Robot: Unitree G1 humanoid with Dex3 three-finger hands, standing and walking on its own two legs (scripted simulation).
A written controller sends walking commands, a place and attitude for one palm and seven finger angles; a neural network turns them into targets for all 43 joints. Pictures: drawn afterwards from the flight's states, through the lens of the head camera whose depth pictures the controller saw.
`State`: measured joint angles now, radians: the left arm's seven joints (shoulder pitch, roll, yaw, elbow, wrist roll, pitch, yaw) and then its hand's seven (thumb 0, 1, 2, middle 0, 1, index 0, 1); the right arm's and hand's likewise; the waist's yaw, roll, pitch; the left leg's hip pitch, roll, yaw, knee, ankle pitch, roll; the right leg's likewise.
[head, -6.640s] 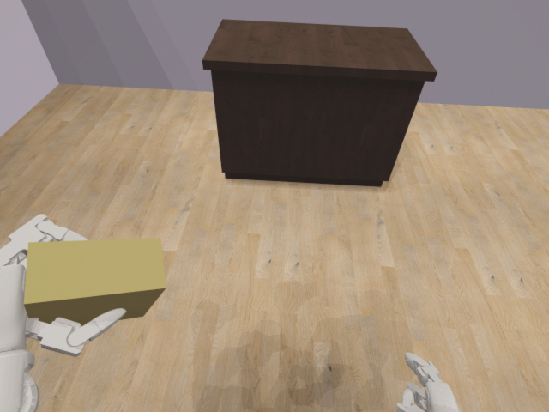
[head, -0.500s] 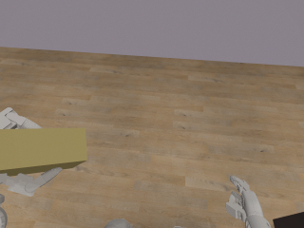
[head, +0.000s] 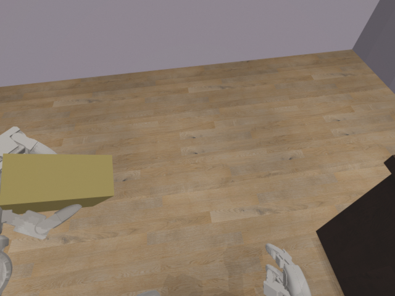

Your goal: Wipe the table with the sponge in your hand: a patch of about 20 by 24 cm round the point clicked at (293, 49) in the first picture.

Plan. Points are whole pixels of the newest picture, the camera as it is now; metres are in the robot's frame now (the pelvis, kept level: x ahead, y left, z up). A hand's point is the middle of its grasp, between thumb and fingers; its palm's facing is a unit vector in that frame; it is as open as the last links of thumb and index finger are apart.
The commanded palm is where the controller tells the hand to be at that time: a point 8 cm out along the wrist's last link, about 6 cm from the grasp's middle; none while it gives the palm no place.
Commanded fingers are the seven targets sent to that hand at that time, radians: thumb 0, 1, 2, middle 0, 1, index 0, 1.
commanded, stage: turn to face it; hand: left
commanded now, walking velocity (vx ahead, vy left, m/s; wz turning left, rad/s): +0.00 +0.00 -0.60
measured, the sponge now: (73, 185) +0.24 +0.21 +0.16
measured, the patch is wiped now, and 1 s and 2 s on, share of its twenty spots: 0.00 0.00 0.00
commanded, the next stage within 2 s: none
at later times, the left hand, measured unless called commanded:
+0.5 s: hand (85, 192) +0.22 +0.17 +0.18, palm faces +0.18 -0.90 -0.40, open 9.9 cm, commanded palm +0.18 +0.21 +0.19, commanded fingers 0.00 0.10 1.30 -1.20 -1.60 -1.20 -1.60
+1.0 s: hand (208, 245) +0.17 +0.01 +0.19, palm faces -0.13 -0.84 -0.53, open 9.9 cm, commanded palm +0.14 +0.08 +0.19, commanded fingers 0.00 0.10 1.30 -1.20 -1.60 -1.20 -1.60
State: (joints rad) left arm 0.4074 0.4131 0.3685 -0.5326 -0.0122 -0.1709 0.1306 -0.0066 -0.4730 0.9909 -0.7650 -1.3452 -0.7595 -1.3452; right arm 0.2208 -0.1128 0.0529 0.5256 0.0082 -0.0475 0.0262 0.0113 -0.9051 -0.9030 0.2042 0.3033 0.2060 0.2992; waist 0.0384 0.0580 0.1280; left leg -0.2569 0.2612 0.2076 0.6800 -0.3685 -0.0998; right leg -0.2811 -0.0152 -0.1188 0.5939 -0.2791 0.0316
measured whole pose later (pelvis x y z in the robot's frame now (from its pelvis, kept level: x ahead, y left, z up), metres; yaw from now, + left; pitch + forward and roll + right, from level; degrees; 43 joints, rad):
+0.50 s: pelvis -0.06 +0.00 +0.01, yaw -17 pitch -2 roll -1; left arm 0.44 0.36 0.37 -0.55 -0.01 -0.17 0.15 -0.01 -0.47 0.99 -0.76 -1.35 -0.76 -1.35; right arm 0.18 -0.19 -0.02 0.51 0.01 0.01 -0.01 0.01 -0.91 -0.90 0.20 0.30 0.20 0.30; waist 0.05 -0.02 0.08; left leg -0.26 0.14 0.15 0.59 -0.28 -0.03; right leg -0.51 0.00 -0.05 1.08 -0.44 0.06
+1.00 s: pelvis -0.15 -0.06 +0.01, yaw -35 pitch +1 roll +3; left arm 0.54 0.42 0.40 -0.56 -0.05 -0.17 0.15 -0.01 -0.47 0.99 -0.76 -1.35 -0.76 -1.35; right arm 0.18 -0.28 -0.05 0.56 0.01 0.08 -0.03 0.01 -0.91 -0.90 0.20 0.30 0.20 0.30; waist 0.00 -0.01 0.07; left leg -0.38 0.04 0.06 0.82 -0.46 -0.08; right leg -0.36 0.06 0.04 0.50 -0.16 -0.09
